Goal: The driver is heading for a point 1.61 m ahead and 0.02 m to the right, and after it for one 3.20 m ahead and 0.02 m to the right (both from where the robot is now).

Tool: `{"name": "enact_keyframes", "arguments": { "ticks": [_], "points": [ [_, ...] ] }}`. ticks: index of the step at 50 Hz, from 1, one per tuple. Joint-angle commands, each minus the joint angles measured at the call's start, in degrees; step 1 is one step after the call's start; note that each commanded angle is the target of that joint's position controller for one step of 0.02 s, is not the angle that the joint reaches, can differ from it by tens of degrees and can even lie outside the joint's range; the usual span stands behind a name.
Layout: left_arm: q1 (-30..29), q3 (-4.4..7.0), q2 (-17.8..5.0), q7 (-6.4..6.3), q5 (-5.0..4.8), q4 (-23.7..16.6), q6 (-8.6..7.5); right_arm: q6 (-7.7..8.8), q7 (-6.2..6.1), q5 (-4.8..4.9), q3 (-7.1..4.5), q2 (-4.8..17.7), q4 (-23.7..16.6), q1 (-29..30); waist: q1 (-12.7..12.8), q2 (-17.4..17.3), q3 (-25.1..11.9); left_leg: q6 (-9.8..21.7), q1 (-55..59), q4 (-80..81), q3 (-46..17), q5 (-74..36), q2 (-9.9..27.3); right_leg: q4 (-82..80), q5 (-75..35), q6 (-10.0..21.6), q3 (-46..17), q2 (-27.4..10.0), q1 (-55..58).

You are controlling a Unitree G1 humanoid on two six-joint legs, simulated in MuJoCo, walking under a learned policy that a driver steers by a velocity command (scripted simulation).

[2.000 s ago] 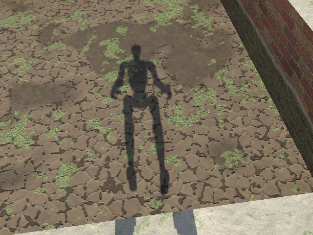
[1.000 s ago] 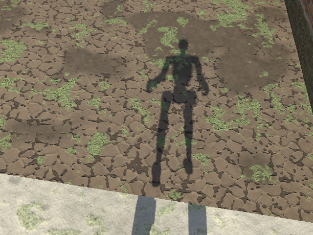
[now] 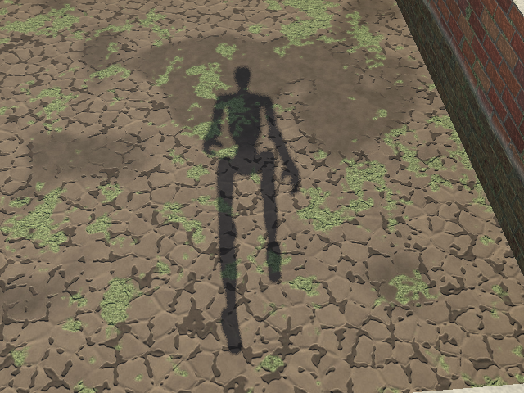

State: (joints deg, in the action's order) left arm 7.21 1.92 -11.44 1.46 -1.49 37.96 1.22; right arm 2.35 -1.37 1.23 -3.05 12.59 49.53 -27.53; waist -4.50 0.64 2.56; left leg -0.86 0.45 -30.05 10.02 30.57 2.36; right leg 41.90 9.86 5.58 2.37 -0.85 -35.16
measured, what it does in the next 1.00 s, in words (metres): walks ahead: right foot, then left foot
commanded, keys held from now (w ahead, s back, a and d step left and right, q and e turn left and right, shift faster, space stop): w+e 0.20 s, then w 0.20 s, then w+q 0.60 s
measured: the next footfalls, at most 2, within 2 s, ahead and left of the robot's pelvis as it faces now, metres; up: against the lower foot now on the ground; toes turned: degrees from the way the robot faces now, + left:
right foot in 0.04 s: +0.18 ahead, -0.10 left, +0.00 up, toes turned -5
left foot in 0.50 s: +0.29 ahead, +0.10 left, +0.00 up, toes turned -5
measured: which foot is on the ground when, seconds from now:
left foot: down 0.00-0.04, up 0.06-0.48, down 0.50-1.00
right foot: up 0.00-0.02, down 0.04-1.00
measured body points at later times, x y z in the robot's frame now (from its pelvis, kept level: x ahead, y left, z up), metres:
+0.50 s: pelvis +0.18 -0.01 +0.01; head +0.17 -0.01 +0.46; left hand +0.34 +0.20 -0.10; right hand +0.26 -0.27 -0.09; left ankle +0.25 +0.11 -0.71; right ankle +0.15 -0.10 -0.71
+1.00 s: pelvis +0.21 +0.01 +0.01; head +0.21 +0.02 +0.46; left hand +0.42 +0.24 -0.05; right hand +0.45 -0.20 -0.02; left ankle +0.24 +0.11 -0.71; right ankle +0.15 -0.09 -0.71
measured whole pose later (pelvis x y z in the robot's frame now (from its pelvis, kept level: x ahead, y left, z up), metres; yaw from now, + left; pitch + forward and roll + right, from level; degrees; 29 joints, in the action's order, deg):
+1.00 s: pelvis +0.21 +0.01 +0.01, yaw +0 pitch +0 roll +0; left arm 6.7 -3.9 -14.8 -0.3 5.9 29.1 2.5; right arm -4.1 1.0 -1.8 4.1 15.5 24.5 -5.4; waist 1.5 1.3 -1.1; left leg 1.8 -20.3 -37.7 -11.4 16.6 -8.4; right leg 35.1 25.2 0.9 3.7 -0.1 -10.2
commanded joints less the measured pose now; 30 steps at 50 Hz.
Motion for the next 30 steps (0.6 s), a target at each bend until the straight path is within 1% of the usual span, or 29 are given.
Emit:
{"name": "enact_keyframes", "arguments": {
  "ticks": [1,2,3,4,5,6,7,8,9,11,12,13,14,15,16,18,19,20,21,22,23,24,25,26,27,28,29,30],
  "points": [
    [16.01,4.19,-9.04,-0.77,0.37,-0.54,0.1,0.76,-0.29,1.31,-2.53,11.96,-4.0,5.3,12.29,-6.42,-7.1,4.73,-13.73,-15.45,-1.03,-60.88,8.47,-5.13,-2.5,4.13,3.4,5.96,29.6],
    [24.9,6.02,-15.97,-2.05,-0.2,1.25,0.27,1.45,-0.46,-0.4,-1.8,10.1,-5.37,6.09,15.19,5.18,-11.39,0.62,-26.29,-42.17,-0.32,-29.44,1.75,-9.93,-7.73,9.48,-15.77,-4.59,42.54],
    [20.53,5.19,-18.09,-1.03,0.6,-0.56,-0.68,2.83,0.61,-0.49,0.15,4.48,-9.44,0.88,8.03,17.65,-22.4,-0.98,-40.14,-58.38,-13.07,3.34,-7.91,-24.52,8.71,20.92,-50.14,-17.87,50.43],
    [16.67,3.95,-11.48,-1.04,1.54,-2.15,-0.83,3.31,0.74,1.2,-0.97,9.26,-10.47,6.82,10.46,11.44,-16.81,0.03,-44.4,-58.16,-18.66,-2.93,-4.56,-29.21,19.3,18.02,-48.43,-17.53,42.94],
    [15.07,2.96,-8.87,-1.25,2.47,-1.68,-0.63,2.69,0.15,1.73,-1.4,11.01,-10.91,9.16,9.11,8.25,-9.09,0.68,-45.96,-56.95,-17.56,-6.29,-3.25,-28.97,20.35,14.53,-42.31,-16.37,36.08],
    [12.3,2.66,-8.5,-1.27,2.44,-2.34,-0.5,2.08,-1.03,0.18,-1.55,11.4,-11.42,9.9,6.9,0.94,-5.27,0.48,-44.49,-55.55,-16.87,-9.15,-1.41,-27.24,14.54,12.46,-36.72,-13.9,28.96],
    [8.62,2.12,-7.59,-1.47,2.58,-3.26,-0.63,1.27,-1.77,-1.52,-1.67,11.09,-12.04,9.9,4.37,0.81,-4.42,0.21,-41.13,-52.66,-16.29,-12.88,0.2,-25.1,8.94,10.56,-30.13,-10.56,22.3],
    [5.91,1.55,-7.14,-1.9,3.21,-4.46,-1.02,0.17,-1.84,-1.8,-1.34,10.25,-12.95,9.37,2.22,1.58,-3.87,0.1,-37.47,-50.87,-16.43,-14.55,1.12,-24.31,4.42,9.6,-26.02,-7.51,16.3],
    [5.73,1.32,-6.99,-2.23,3.07,-4.4,-1.32,-0.73,-1.83,-1.92,-1.08,9.08,-13.37,8.61,1.22,2.31,-4.38,-0.38,-36.1,-49.17,-16.09,-14.71,1.19,-23.75,1.92,9.55,-24.75,-5.92,14.03],
    [7.16,0.98,-7.33,-2.91,2.34,-3.8,-1.78,-2.0,-2.13,-2.13,-0.37,7.7,-14.32,8.34,0.53,2.58,-4.52,-1.72,-36.04,-46.07,-15.19,-14.84,0.75,-23.59,-0.67,10.46,-24.03,-5.07,11.66],
    [8.29,0.97,-7.82,-3.22,2.21,-3.29,-1.91,-2.34,-2.44,-2.25,0.0,7.36,-14.76,8.76,0.72,2.54,-4.82,-2.25,-36.81,-43.96,-15.0,-15.82,0.75,-23.5,-0.51,10.69,-24.11,-4.89,12.05],
    [9.04,0.56,-7.56,-3.21,2.4,-3.05,-1.79,-2.53,-2.76,-2.53,0.66,6.51,-15.13,9.03,1.02,1.78,-5.59,-2.71,-37.29,-41.42,-15.11,-16.8,0.88,-23.31,-0.61,10.61,-24.51,-5.13,13.01],
    [8.79,0.25,-7.42,-3.18,2.46,-3.15,-1.73,-2.64,-2.82,-2.79,1.16,6.04,-15.62,9.79,1.17,3.22,-5.93,-2.61,-37.1,-35.77,-15.42,-19.19,1.24,-22.61,1.0,9.15,-23.42,-3.85,14.39],
    [8.71,0.0,-7.08,-3.19,2.26,-3.1,-1.59,-2.5,-2.76,-2.97,1.64,5.76,-16.25,11.79,2.21,3.72,-5.76,-2.5,-36.68,-30.62,-15.19,-21.48,1.47,-22.21,2.07,7.98,-22.78,-3.18,15.46],
    [11.13,-0.06,-7.38,-3.27,1.96,-2.18,-0.92,-2.29,-2.02,-3.23,2.13,4.89,-17.32,14.77,4.02,4.33,-6.62,-2.05,-35.34,-27.94,-14.47,-22.11,0.52,-22.14,5.12,7.47,-23.15,-3.14,16.73],
    [10.14,-0.07,-8.77,-3.22,2.25,-3.21,-0.25,-1.65,-0.98,-2.17,2.48,5.62,-19.09,18.45,5.5,5.61,-4.48,-1.5,-35.84,-22.7,-14.94,-22.25,0.44,-21.65,9.34,7.29,-25.32,-4.38,18.26],
    [8.03,-0.25,-8.68,-2.94,3.21,-3.55,-0.19,-1.18,-0.31,-3.53,2.57,6.06,-17.85,17.16,4.46,5.55,-4.78,-0.93,-27.24,-21.61,-12.97,-24.64,-0.72,-19.25,0.86,6.22,-21.31,-3.12,11.52],
    [7.86,-0.39,-8.79,-2.25,3.27,-3.56,-0.33,-0.79,0.03,-3.95,2.96,5.64,-17.67,16.21,4.44,6.59,-5.07,-0.84,-22.58,-21.09,-10.61,-22.86,-2.25,-18.3,-4.84,6.09,-20.05,-2.94,9.72],
    [8.22,-0.59,-8.64,-1.72,3.08,-3.15,-0.28,-0.71,0.28,-3.71,3.24,5.46,-17.58,15.2,4.6,8.01,-5.23,-0.6,-20.54,-20.44,-9.71,-19.56,-2.6,-17.54,-8.12,6.13,-20.15,-3.61,10.41],
    [6.96,-1.06,-8.46,-2.03,3.37,-3.62,0.07,-0.79,0.2,-4.05,3.25,6.67,-17.98,15.47,4.51,8.25,-4.59,-0.2,-19.58,-16.86,-10.7,-18.15,-2.02,-16.8,-15.41,5.44,-20.49,-3.93,13.0],
    [7.1,-1.28,-7.92,-2.17,3.0,-3.14,0.11,-0.85,0.39,-3.45,3.37,6.86,-17.33,13.83,4.55,8.72,-5.28,0.24,-18.38,-13.45,-10.28,-15.97,-1.98,-15.77,-17.1,5.18,-21.06,-4.63,16.09],
    [5.55,-1.7,-7.16,-2.31,2.94,-3.45,0.28,-0.96,0.6,-2.88,3.73,6.76,-17.36,12.64,3.65,7.74,-4.77,1.54,-16.38,-6.95,-10.91,-16.9,-1.21,-14.36,-17.54,4.43,-21.28,-4.98,18.18],
    [4.01,-2.36,-5.91,-2.76,3.74,-3.56,0.27,-0.91,0.72,-3.56,3.92,7.65,-17.52,10.83,3.34,4.18,-4.44,4.03,-12.24,-0.85,-13.81,-32.77,1.07,-10.45,-18.11,2.55,-19.19,-3.14,17.68],
    [7.19,-1.96,-7.42,-3.19,4.34,-4.3,-0.43,-0.94,0.75,-4.86,3.8,10.26,-17.96,11.05,6.68,-2.56,-6.51,7.64,-9.46,-3.47,-18.53,-45.69,2.62,-3.87,-13.09,-0.11,-15.77,1.31,17.81],
    [7.32,-2.88,-6.44,-2.68,4.86,-6.01,-0.79,-1.59,1.15,-5.57,4.29,10.11,-19.68,13.64,8.2,-11.76,-8.26,12.51,-9.27,-1.6,-24.15,-48.05,4.18,0.99,-5.81,-2.97,-10.88,4.28,16.01],
    [6.17,-3.19,-6.92,-2.25,5.47,-6.78,-0.89,-2.06,1.63,-4.99,4.58,8.97,-20.68,15.78,8.07,-15.73,-7.48,15.75,-13.69,2.61,-29.25,-40.94,5.26,4.19,1.44,-5.13,-7.91,5.27,15.52],
    [3.6,-3.31,-7.51,-2.03,5.73,-8.43,-1.09,-2.63,1.77,-4.26,4.94,8.24,-22.45,18.35,8.07,-15.01,-5.8,16.42,-16.57,5.13,-32.52,-36.81,6.46,4.83,6.37,-6.56,-6.21,5.16,15.19],
    [1.75,-3.7,-6.84,-1.67,6.16,-9.63,-1.29,-3.07,1.84,-3.73,5.09,8.26,-23.61,19.51,8.14,-12.14,-5.29,15.66,-17.7,5.83,-32.96,-36.73,6.24,4.15,9.08,-7.17,-5.45,4.9,15.71]
  ]
}}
